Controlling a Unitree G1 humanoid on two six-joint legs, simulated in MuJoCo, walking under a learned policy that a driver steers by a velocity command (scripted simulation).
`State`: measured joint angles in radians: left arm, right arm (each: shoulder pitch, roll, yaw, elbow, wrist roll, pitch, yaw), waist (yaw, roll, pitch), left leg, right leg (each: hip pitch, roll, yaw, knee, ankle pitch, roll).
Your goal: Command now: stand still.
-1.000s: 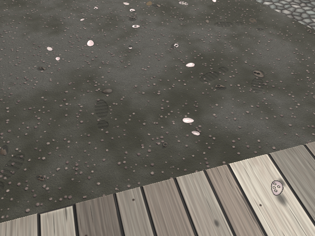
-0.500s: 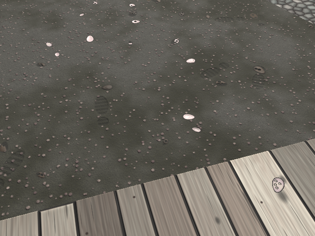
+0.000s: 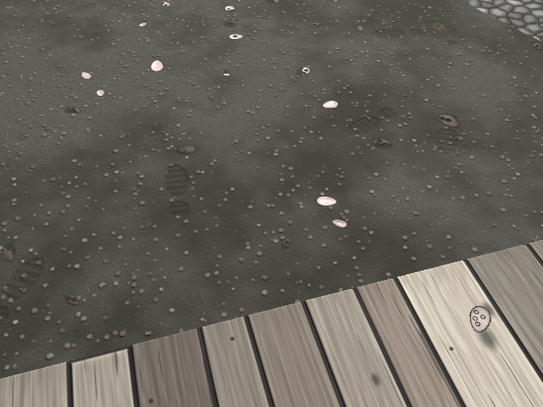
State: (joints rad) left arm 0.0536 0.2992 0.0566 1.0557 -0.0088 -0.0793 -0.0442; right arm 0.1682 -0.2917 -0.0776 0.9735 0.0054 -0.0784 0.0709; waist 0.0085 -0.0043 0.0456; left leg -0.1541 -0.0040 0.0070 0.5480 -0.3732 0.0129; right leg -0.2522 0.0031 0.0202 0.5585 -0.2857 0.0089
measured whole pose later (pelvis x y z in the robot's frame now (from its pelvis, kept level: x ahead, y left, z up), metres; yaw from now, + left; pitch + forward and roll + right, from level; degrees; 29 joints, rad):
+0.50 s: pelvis +0.08 -0.04 +0.00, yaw +0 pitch -1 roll -1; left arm 0.26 0.26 0.05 1.04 0.04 -0.09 -0.03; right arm 0.30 -0.27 -0.06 0.98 -0.02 -0.05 0.03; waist 0.01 0.03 0.03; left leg -0.30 0.03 -0.03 1.05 -0.40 0.09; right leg -0.13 0.04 -0.06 0.49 -0.34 -0.05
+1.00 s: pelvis +0.43 +0.03 +0.00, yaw +0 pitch -2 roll +1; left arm 0.23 0.27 0.04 0.92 0.02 -0.07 -0.02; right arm 0.34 -0.29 -0.05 0.95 -0.03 -0.07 0.02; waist -0.01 -0.02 0.05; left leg -0.25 -0.07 0.12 0.50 -0.23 0.11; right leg -0.48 -0.07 0.05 1.29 -0.25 -0.10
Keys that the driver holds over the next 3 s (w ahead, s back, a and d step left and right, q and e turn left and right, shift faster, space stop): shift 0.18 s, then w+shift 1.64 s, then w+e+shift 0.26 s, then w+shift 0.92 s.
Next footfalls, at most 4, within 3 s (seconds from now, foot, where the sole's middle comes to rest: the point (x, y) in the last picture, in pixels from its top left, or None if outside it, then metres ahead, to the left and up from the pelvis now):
0.82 left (247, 406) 0.50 0.09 -0.77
1.42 right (302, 272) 0.99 -0.07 -0.92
1.76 left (249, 181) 1.39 0.12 -0.93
2.22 right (292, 109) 1.82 -0.05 -0.92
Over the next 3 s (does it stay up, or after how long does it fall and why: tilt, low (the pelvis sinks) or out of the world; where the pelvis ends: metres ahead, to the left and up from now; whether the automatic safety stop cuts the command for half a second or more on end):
stays up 2.39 -0.14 -0.15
